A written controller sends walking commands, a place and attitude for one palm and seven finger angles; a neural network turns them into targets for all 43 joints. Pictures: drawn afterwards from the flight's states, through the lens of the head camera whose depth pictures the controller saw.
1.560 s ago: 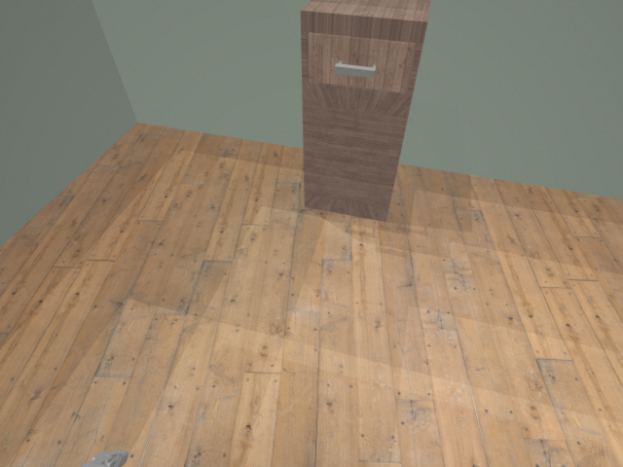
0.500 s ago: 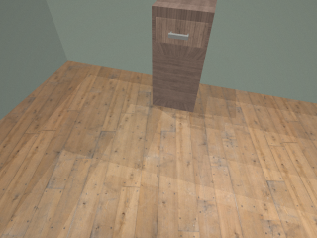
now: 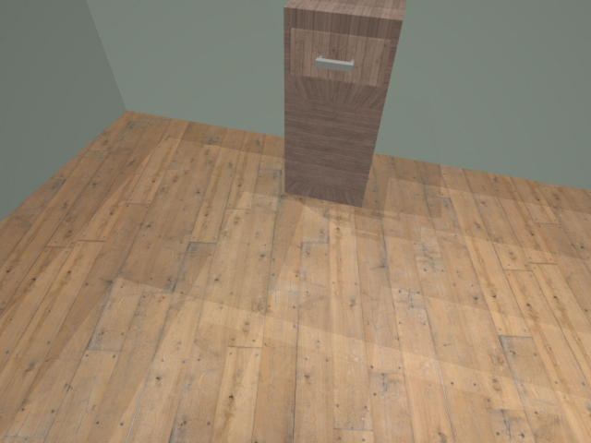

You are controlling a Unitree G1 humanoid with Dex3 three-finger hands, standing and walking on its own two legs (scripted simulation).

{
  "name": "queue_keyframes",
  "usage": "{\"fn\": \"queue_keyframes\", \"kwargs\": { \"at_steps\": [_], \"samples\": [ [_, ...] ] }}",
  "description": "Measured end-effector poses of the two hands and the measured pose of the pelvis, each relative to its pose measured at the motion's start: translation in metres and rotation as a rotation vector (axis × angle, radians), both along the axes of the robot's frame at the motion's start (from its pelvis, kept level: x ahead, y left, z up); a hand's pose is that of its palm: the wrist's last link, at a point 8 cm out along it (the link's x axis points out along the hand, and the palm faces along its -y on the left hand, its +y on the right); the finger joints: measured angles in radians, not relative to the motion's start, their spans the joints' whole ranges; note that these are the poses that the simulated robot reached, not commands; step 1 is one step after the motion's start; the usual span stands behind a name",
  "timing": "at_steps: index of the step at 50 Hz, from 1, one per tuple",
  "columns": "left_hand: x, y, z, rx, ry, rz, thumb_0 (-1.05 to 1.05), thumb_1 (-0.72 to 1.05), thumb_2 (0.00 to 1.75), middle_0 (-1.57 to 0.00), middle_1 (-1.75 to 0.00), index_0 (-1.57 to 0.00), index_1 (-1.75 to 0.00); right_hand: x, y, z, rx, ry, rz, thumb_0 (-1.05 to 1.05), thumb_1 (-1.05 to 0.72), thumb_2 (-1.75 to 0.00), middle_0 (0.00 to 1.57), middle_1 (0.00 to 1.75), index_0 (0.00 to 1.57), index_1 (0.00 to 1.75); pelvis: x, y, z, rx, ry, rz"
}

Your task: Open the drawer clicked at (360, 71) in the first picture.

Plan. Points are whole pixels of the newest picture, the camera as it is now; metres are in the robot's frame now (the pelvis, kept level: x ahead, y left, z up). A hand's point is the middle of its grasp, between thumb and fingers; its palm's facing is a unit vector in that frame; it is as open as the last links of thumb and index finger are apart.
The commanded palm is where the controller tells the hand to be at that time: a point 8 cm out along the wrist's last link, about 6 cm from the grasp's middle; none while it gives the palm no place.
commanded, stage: walk to a spot facing it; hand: left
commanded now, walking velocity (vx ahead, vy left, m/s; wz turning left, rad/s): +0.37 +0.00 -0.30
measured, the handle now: (335, 62) +1.31 -0.06 -0.07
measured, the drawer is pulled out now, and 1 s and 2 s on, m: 0.00 0.00 0.00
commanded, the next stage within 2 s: turn to face it in 1.10 s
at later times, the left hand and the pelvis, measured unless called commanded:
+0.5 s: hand out of the picture +0.04 +0.14 -0.18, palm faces -0.01 -0.99 -0.17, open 7.4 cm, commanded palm none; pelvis +0.11 -0.02 -0.01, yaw -6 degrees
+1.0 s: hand (230, 286) +0.44 +0.17 -0.16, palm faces -0.24 -0.95 -0.21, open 7.4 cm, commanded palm none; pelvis +0.31 +0.00 -0.01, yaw -19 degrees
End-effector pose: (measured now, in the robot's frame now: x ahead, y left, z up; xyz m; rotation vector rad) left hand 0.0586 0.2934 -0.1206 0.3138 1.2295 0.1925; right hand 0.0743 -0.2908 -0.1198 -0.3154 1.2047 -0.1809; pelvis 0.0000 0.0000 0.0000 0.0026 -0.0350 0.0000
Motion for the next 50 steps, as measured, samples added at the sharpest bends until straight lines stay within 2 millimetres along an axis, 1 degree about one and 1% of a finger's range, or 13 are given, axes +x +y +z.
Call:
{"fn": "queue_keyframes", "kwargs": {
  "at_steps": [6,13,18,20,22,24,28,32,35,38,41,44,50],
  "samples": [
    [-0.006,-0.011,-0.010,-0.030,0.036,0.010,0.01,0.90,0.90,-0.20,-0.30,-0.20,-0.30,-0.007,0.012,-0.008,0.025,0.022,-0.020,0.00,-0.91,-0.90,0.20,0.29,0.20,0.30,0.010,0.001,-0.003,0.000,0.010,-0.023],
    [-0.020,-0.043,-0.034,-0.116,0.153,0.016,0.01,0.90,0.90,-0.20,-0.30,-0.20,-0.30,-0.034,0.037,-0.031,0.100,0.096,-0.113,0.00,-0.91,-0.90,0.20,0.29,0.20,0.30,0.041,-0.002,-0.015,0.013,0.023,-0.071],
    [-0.009,-0.072,-0.041,-0.143,0.192,0.028,0.01,0.90,0.90,-0.20,-0.30,-0.20,-0.30,-0.055,0.043,-0.049,0.149,0.197,-0.193,0.00,-0.91,-0.90,0.20,0.29,0.20,0.30,0.071,-0.014,-0.024,-0.006,0.027,-0.085],
    [-0.006,-0.082,-0.040,-0.149,0.174,0.056,0.01,0.90,0.90,-0.20,-0.30,-0.20,-0.30,-0.052,0.045,-0.048,0.158,0.250,-0.188,0.00,-0.91,-0.90,0.20,0.29,0.20,0.30,0.082,-0.018,-0.023,-0.008,0.029,-0.080],
    [-0.008,-0.090,-0.037,-0.155,0.190,0.076,0.01,0.90,0.90,-0.20,-0.30,-0.20,-0.30,-0.035,0.046,-0.045,0.162,0.258,-0.181,0.01,-0.91,-0.90,0.20,0.29,0.20,0.30,0.094,-0.019,-0.019,-0.005,0.028,-0.090],
    [-0.014,-0.097,-0.032,-0.164,0.239,0.086,0.00,0.90,0.90,-0.20,-0.30,-0.20,-0.30,-0.006,0.045,-0.042,0.165,0.220,-0.180,0.01,-0.91,-0.90,0.20,0.29,0.20,0.30,0.107,-0.018,-0.016,-0.002,0.029,-0.104],
    [-0.019,-0.101,-0.025,-0.184,0.368,0.088,0.00,0.90,0.90,-0.20,-0.30,-0.21,-0.30,0.073,0.048,-0.034,0.173,0.071,-0.180,0.01,-0.91,-0.90,0.20,0.29,0.20,0.30,0.136,-0.012,-0.012,-0.001,0.036,-0.135],
    [0.000,-0.091,-0.028,-0.195,0.452,0.090,0.01,0.90,0.90,-0.20,-0.30,-0.21,-0.30,0.159,0.056,-0.027,0.169,-0.083,-0.153,0.01,-0.91,-0.90,0.20,0.29,0.20,0.30,0.172,-0.002,-0.017,-0.006,0.033,-0.157],
    [0.033,-0.073,-0.043,-0.190,0.470,0.078,0.01,0.90,0.90,-0.20,-0.30,-0.21,-0.30,0.210,0.062,-0.030,0.137,-0.187,-0.145,0.00,-0.91,-0.90,0.20,0.29,0.20,0.30,0.205,0.009,-0.032,-0.020,0.024,-0.188],
    [0.092,-0.055,-0.053,-0.167,0.410,0.026,0.01,0.90,0.90,-0.20,-0.30,-0.21,-0.30,0.224,0.068,-0.030,0.127,-0.206,-0.182,0.00,-0.91,-0.90,0.20,0.29,0.20,0.30,0.227,0.014,-0.034,-0.006,0.005,-0.226],
    [0.172,-0.045,-0.051,-0.146,0.275,-0.044,0.01,0.90,0.90,-0.20,-0.30,-0.20,-0.30,0.216,0.074,-0.027,0.135,-0.152,-0.235,0.00,-0.91,-0.90,0.20,0.29,0.20,0.30,0.248,0.014,-0.024,0.003,0.003,-0.249],
    [0.253,-0.047,-0.040,-0.137,0.129,-0.110,0.01,0.91,0.90,-0.19,-0.30,-0.20,-0.30,0.203,0.065,-0.022,0.109,-0.114,-0.320,-0.02,-0.95,-0.90,0.21,0.29,0.20,0.30,0.268,0.012,-0.015,0.013,0.011,-0.274],
    [0.382,-0.079,-0.013,-0.138,-0.048,-0.245,0.00,0.91,0.90,-0.19,-0.30,-0.20,-0.30,0.176,0.052,-0.025,0.116,0.009,-0.419,-0.02,-0.95,-0.90,0.20,0.29,0.20,0.30,0.308,0.000,-0.007,0.027,0.019,-0.331]
  ]
}}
